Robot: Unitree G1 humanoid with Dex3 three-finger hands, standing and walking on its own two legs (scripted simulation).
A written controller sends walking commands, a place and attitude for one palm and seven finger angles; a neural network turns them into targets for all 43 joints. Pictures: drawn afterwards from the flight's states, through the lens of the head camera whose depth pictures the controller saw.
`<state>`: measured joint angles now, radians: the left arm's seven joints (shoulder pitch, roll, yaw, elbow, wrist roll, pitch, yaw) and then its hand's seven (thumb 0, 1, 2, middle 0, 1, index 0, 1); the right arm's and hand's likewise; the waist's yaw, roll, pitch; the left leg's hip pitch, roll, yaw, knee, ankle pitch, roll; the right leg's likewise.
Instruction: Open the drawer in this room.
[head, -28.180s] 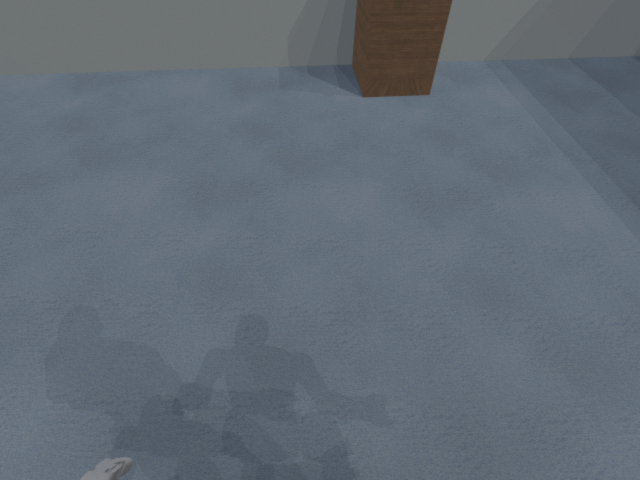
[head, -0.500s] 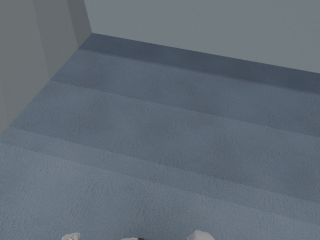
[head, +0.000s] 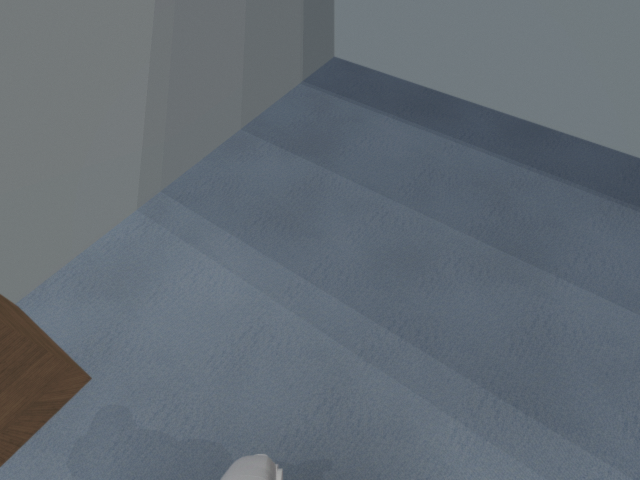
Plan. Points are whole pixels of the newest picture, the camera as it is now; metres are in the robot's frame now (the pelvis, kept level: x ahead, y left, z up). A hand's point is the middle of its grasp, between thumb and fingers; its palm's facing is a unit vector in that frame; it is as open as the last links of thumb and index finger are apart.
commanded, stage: turn to face it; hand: left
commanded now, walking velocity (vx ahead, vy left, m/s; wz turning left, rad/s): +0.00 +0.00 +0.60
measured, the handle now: out of the picture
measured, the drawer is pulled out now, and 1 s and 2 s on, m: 0.00 0.00 0.00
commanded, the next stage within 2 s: take the last steps up to it in 1.62 s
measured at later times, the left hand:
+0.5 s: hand out of the picture +0.06 +0.25 -0.15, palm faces +0.27 -0.92 -0.29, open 7.4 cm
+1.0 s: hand out of the picture -0.12 +0.21 -0.19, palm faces +0.58 -0.78 -0.24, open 7.4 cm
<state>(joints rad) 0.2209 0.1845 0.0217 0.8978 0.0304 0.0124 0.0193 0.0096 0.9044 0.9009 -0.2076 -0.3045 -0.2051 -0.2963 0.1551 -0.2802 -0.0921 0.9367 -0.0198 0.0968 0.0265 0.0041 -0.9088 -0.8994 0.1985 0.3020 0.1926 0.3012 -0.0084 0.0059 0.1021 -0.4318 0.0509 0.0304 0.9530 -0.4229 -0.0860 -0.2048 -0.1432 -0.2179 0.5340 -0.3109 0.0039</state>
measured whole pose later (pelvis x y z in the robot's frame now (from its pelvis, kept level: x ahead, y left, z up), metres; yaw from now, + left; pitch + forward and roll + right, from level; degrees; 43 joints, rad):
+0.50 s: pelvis -0.01 +0.01 +0.00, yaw +16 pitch +0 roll +0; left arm 0.12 0.25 0.05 0.88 0.01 0.05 0.01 0.01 0.91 0.90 -0.20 -0.30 -0.20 -0.30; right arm 0.17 -0.22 -0.06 0.92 -0.03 0.05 0.01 0.00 -0.90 -0.90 0.21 0.30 0.20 0.30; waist -0.02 0.01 0.09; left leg -0.26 -0.03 -0.09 0.52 -0.25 0.00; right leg -0.38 -0.05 -0.01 0.78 -0.43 0.10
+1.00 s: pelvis -0.04 +0.01 -0.02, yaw +36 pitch +0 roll +0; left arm 0.23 0.26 0.05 0.90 0.02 0.04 0.02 0.01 0.90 0.90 -0.21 -0.30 -0.21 -0.30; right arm 0.15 -0.25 -0.07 0.93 -0.01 0.06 0.03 0.00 -0.91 -0.90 0.20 0.30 0.19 0.30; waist 0.01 -0.05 0.11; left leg -0.28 0.02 0.08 0.63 -0.33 -0.03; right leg -0.31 -0.22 -0.27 0.71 -0.37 0.06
